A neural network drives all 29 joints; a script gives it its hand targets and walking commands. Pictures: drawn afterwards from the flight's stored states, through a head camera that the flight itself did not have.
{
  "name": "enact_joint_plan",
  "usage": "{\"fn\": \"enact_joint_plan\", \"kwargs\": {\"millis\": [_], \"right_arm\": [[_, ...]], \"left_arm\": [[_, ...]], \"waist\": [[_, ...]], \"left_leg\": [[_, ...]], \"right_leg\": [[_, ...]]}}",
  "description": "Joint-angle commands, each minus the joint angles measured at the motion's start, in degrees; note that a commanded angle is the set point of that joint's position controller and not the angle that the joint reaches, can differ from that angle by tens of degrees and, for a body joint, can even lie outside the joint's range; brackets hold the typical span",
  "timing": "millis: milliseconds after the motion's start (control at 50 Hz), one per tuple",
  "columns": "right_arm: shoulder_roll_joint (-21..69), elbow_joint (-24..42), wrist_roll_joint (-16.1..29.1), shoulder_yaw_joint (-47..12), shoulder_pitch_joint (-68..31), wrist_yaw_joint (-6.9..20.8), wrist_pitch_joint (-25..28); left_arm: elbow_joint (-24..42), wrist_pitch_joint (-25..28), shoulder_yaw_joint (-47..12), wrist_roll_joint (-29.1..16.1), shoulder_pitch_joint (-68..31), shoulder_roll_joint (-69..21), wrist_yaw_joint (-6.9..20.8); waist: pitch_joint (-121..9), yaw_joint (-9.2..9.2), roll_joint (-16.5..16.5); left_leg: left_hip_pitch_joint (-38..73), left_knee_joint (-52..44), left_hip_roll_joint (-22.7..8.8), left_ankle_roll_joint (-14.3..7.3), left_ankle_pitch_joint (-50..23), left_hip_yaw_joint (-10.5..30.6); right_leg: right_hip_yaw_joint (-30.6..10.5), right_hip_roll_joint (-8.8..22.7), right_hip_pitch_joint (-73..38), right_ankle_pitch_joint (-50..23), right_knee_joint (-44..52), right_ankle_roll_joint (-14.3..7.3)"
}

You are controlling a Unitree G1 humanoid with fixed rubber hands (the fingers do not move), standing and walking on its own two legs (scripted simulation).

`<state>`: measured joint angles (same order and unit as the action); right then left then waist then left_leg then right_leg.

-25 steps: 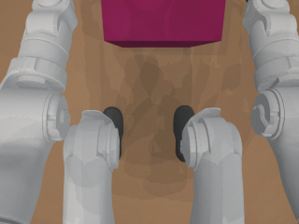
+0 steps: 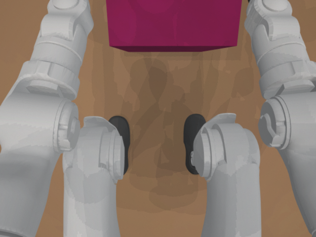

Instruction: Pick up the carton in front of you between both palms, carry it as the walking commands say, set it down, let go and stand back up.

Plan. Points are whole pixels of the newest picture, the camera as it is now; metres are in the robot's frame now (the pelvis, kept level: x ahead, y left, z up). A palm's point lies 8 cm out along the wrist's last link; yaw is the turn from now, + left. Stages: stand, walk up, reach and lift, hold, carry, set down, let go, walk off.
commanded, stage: reach and lift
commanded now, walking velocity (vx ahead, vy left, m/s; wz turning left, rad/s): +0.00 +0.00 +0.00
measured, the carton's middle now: out of the picture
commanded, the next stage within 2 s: none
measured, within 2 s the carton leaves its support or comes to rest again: leaves its support in 0.36 s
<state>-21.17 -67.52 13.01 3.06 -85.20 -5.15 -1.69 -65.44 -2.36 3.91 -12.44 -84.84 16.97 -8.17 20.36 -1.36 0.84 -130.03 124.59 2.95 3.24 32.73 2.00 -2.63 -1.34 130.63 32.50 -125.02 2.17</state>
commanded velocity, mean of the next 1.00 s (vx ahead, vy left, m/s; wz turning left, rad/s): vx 0.00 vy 0.00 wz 0.00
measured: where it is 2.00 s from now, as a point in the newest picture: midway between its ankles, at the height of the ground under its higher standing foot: (156, 154)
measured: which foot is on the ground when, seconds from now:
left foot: down 0.00-1.00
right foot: down 0.00-1.00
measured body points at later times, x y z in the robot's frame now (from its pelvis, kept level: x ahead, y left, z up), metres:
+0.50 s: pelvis +0.01 +0.00 +0.00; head +0.35 -0.02 +0.28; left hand +0.56 +0.12 -0.13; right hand +0.55 -0.18 -0.14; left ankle +0.11 +0.13 -0.34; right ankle +0.11 -0.13 -0.34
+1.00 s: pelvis +0.00 +0.00 +0.12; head +0.26 -0.01 +0.49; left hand +0.52 +0.13 +0.06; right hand +0.50 -0.18 +0.06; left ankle +0.11 +0.13 -0.34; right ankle +0.11 -0.13 -0.34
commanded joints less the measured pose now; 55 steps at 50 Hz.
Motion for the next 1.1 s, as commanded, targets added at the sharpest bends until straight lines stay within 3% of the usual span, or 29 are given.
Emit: {"fn": "enact_joint_plan", "kwargs": {"millis": [0,40,60,140,200,260,380,460,520,620,680,860,1080], "right_arm": [[-0.5,5.7,-0.3,-0.8,-18.4,0.1,0.9],[2.8,5.1,-1.9,-0.4,-19.3,0.5,0.5],[10.7,6.1,-1.5,-2.9,-22.3,2.0,0.3],[43.2,7.7,-4.7,-5.5,-31.7,10.9,-2.6],[51.8,10.2,-6.3,-4.6,-31.1,15.1,-5.1],[56.3,13.8,-5.5,-5.6,-30.5,16.8,-6.2],[63.2,28.1,-1.0,-13.2,-33.5,15.6,-7.9],[69.0,32.9,-2.8,-15.1,-28.4,14.8,-11.2],[73.0,31.7,-5.7,-14.0,-23.0,15.2,-13.9],[74.6,22.2,-13.3,-5.5,-17.2,17.1,-17.1],[74.2,19.8,-16.5,-1.3,-17.5,17.6,-17.5],[76.3,19.1,-19.8,2.0,-16.1,18.5,-19.0],[82.5,26.8,-15.8,-7.6,-7.6,18.8,-20.0]], "left_arm": [[5.6,1.0,-0.6,0.5,-17.9,0.1,0.0],[5.6,0.9,0.0,2.2,-19.1,-2.4,0.1],[7.0,0.5,-2.3,1.8,-22.0,-10.8,1.5],[7.6,-2.6,-4.9,5.6,-31.3,-43.1,10.7],[10.8,-5.0,-3.5,7.5,-30.5,-52.2,15.0],[14.4,-6.1,-4.9,6.6,-30.5,-56.2,16.4],[24.0,-7.6,-13.6,0.9,-31.0,-65.9,15.4],[30.0,-10.3,-16.0,2.2,-29.0,-70.4,14.9],[30.3,-12.6,-14.2,5.5,-24.8,-71.8,15.1],[20.8,-15.7,-4.5,14.0,-18.7,-72.4,16.7],[18.1,-16.3,-0.7,16.9,-18.7,-72.5,17.1],[17.9,-17.8,1.4,19.3,-17.7,-74.7,18.0],[24.4,-18.8,-7.8,15.4,-8.5,-80.7,19.3]], "waist": [[-67.7,-0.69,-0.2],[-66.5,-0.64,0.0],[-66.5,-0.67,0.0],[-61.7,-1.27,0.9],[-59.8,-1.18,0.5],[-63.9,-1.29,0.3],[-90.8,-2.01,0.2],[-104.0,-2.06,-1.6],[-99.7,-1.44,-1.7],[-78.8,0.00,-1.0],[-76.5,-0.26,-0.8],[-82.5,-0.79,-0.1],[-89.6,-0.06,-1.0]], "left_leg": [[34.2,-8.7,1.2,-0.2,-16.3,-4.9],[34.8,-8.9,1.7,-0.2,-15.3,-5.1],[34.8,-8.8,2.3,-0.5,-15.3,-5.1],[31.6,-7.3,4.4,-0.8,-13.9,-6.0],[27.8,-6.7,5.1,-1.6,-13.8,-7.0],[28.2,-5.9,5.1,-2.0,-16.9,-7.1],[39.7,-5.4,5.8,-1.4,-28.7,-7.8],[41.3,-8.2,6.9,-0.9,-28.9,-8.7],[39.4,-12.2,7.5,-1.1,-23.9,-8.7],[31.1,-20.3,7.4,-1.6,-9.9,-8.2],[31.9,-24.0,7.5,-1.9,-7.3,-7.8],[39.6,-32.6,7.6,-1.8,-5.6,-7.6],[52.3,-40.2,7.8,-1.0,-14.0,-6.8]], "right_leg": [[4.5,-0.8,-34.0,-17.1,9.8,0.4],[4.6,-1.3,-33.8,-16.0,10.0,0.3],[4.7,-1.9,-33.9,-15.9,10.0,0.1],[5.4,-3.8,-30.7,-14.8,8.6,-0.4],[6.0,-4.6,-28.8,-15.2,8.0,-0.7],[6.2,-4.8,-29.8,-18.9,7.3,-1.4],[7.5,-5.5,-43.6,-31.9,7.2,-1.0],[8.1,-6.4,-50.6,-34.1,9.8,0.0],[8.5,-7.0,-47.0,-28.0,13.7,0.3],[8.4,-7.6,-34.9,-11.8,21.5,-0.4],[8.5,-7.6,-34.4,-8.6,25.0,-0.9],[8.1,-7.9,-42.2,-6.8,33.4,-1.1],[7.1,-8.3,-56.2,-15.7,40.8,-0.1]]}}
